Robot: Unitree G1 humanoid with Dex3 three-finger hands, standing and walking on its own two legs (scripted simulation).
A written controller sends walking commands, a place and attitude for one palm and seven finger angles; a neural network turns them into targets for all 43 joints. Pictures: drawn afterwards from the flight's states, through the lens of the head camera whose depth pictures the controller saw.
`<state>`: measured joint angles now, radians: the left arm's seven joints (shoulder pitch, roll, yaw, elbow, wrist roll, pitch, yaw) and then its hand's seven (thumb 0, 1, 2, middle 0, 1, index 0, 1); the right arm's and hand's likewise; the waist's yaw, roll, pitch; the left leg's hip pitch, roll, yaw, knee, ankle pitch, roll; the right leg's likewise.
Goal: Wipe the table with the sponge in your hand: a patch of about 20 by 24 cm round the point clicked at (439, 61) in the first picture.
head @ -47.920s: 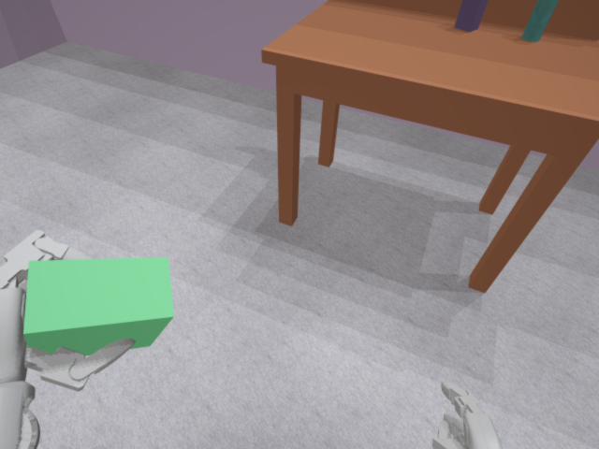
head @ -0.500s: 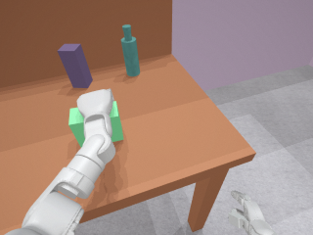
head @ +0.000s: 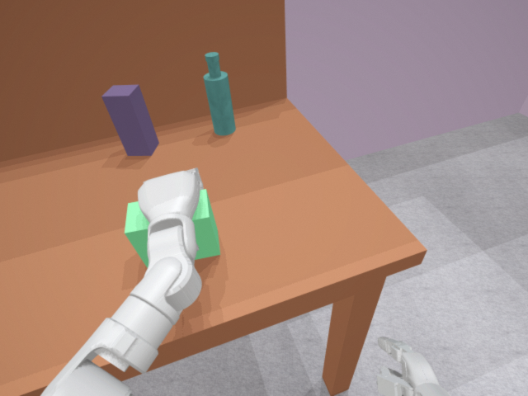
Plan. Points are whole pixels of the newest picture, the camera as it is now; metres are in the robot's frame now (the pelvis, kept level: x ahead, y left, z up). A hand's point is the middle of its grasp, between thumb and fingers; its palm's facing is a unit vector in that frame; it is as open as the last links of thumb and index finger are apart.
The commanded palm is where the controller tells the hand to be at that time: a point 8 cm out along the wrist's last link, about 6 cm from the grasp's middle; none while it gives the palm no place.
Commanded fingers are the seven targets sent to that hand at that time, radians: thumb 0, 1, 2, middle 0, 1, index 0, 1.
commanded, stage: wipe back along the third lane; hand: left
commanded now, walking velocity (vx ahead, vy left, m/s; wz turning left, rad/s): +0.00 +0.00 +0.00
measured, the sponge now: (179, 236) +0.35 +0.19 +0.07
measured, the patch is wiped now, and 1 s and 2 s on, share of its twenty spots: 1.00 1.00 1.00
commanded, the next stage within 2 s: slide back across to the middle lane in 0.46 s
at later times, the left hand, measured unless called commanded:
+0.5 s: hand (190, 237) +0.31 +0.15 +0.12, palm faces +0.14 -0.11 -0.98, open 10.3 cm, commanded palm +0.25 +0.14 +0.14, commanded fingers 0.00 0.10 1.30 -1.20 -1.60 -1.20 -1.60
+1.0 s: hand (165, 254) +0.27 +0.17 +0.13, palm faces +0.15 -0.20 -0.97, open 10.3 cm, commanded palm +0.23 +0.19 +0.17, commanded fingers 0.00 0.10 1.30 -1.20 -1.60 -1.20 -1.60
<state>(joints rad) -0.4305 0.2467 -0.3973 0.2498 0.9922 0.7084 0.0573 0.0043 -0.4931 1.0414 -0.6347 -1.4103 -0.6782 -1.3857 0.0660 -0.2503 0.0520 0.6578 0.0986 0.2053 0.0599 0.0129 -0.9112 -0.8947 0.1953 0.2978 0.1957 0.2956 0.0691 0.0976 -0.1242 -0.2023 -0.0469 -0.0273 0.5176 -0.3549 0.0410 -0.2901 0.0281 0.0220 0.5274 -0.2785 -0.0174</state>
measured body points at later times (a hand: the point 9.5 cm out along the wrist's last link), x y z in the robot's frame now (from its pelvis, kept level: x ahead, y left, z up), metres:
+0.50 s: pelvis -0.01 -0.03 +0.00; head -0.05 -0.08 +0.45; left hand +0.30 +0.15 +0.17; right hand +0.23 -0.24 -0.08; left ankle -0.06 +0.09 -0.73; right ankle +0.00 -0.11 -0.73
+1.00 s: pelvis -0.02 -0.04 +0.00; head -0.06 -0.09 +0.45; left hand +0.26 +0.18 +0.18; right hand +0.20 -0.26 -0.08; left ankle -0.06 +0.09 -0.73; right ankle +0.00 -0.11 -0.73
